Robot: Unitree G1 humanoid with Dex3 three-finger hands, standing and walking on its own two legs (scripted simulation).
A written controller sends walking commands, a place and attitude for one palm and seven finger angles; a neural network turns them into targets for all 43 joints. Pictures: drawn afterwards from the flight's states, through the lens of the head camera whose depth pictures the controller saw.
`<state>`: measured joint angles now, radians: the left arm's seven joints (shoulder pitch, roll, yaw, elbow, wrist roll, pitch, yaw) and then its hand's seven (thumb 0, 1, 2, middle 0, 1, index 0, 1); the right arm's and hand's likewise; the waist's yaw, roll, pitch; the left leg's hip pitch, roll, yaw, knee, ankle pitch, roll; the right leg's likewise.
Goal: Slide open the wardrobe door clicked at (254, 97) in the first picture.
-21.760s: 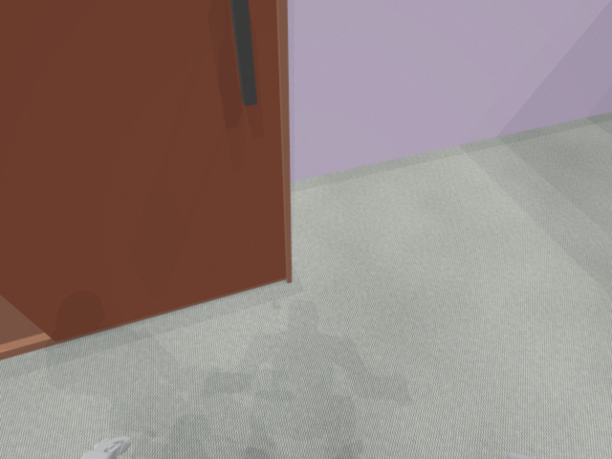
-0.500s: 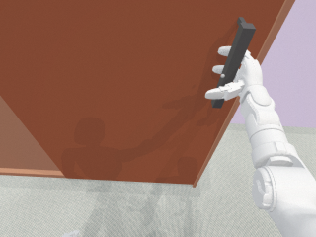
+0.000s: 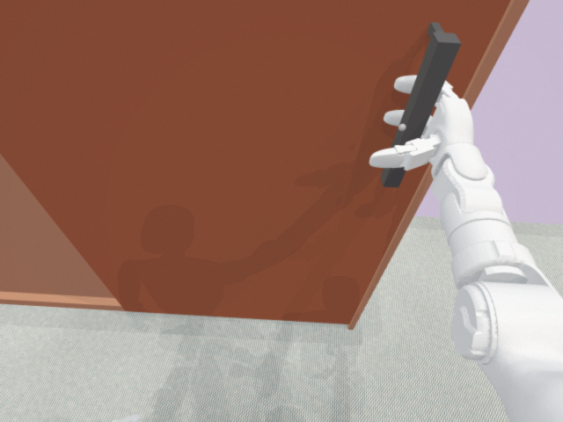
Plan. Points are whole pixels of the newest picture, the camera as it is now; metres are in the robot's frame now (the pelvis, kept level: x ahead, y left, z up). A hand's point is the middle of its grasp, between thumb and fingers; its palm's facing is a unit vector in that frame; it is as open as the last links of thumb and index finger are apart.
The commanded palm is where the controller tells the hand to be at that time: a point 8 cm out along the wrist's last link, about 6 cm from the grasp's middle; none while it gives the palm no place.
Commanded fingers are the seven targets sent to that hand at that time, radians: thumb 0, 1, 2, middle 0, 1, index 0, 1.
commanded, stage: grip the handle and tug to test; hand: right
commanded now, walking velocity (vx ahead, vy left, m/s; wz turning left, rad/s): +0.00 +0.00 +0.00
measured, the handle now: (409, 114) +0.53 -0.11 +0.18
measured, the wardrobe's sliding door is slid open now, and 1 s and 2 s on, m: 0.00 0.00 0.00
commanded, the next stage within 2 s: tug the door sideways, standing still in 1.52 s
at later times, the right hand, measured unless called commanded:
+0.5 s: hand (405, 129) +0.48 -0.10 +0.19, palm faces -0.08 +1.00 +0.00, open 10.2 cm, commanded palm +0.46 -0.15 +0.19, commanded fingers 0.00 -0.48 -0.72 0.41 1.34 0.41 1.34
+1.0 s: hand (405, 130) +0.47 -0.09 +0.19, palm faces -0.08 +1.00 +0.01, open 6.0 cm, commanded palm +0.45 -0.15 +0.19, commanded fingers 0.00 -0.90 -0.90 0.45 1.40 0.45 1.40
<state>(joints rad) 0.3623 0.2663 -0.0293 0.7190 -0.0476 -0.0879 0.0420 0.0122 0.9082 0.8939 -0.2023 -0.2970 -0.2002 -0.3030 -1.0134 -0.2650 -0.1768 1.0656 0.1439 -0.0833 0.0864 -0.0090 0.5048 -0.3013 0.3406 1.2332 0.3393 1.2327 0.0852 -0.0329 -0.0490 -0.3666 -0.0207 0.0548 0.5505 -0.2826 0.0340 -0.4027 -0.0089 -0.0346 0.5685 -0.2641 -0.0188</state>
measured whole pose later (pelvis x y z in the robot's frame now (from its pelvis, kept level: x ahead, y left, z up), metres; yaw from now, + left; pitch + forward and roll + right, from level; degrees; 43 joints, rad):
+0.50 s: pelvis +0.01 +0.00 +0.00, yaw +1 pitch +5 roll +0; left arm 0.36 0.26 -0.03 0.70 -0.05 -0.09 0.04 0.01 0.91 0.89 -0.20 -0.30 -0.20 -0.30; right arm -0.95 -0.27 -0.20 1.00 0.14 -0.08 0.09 0.00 -0.04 -0.53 0.37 1.28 0.37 1.28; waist 0.09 -0.04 -0.05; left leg -0.35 -0.02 0.04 0.54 -0.28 0.03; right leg -0.39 -0.01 -0.05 0.56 -0.27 -0.02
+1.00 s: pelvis +0.01 +0.00 +0.00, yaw +1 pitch +4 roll +0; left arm 0.31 0.26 -0.03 0.68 -0.05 -0.05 0.05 0.01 0.91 0.89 -0.20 -0.30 -0.20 -0.30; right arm -0.91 -0.24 -0.19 0.92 0.14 -0.01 0.08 0.01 -0.63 -0.81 0.38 1.39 0.39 1.37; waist 0.07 -0.04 -0.05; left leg -0.31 -0.02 0.04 0.52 -0.28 0.03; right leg -0.34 -0.01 -0.05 0.54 -0.26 -0.02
